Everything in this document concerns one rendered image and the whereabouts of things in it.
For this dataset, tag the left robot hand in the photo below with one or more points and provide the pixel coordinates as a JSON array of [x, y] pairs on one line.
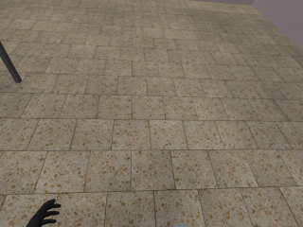
[[38, 219]]

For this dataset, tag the table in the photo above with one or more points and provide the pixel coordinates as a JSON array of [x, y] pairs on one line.
[[6, 60]]

